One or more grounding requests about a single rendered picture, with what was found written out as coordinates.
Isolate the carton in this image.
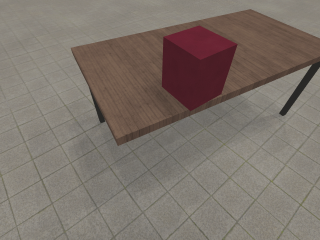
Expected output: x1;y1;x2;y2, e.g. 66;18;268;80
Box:
162;25;238;111

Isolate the table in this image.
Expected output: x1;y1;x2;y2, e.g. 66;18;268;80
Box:
71;9;320;146

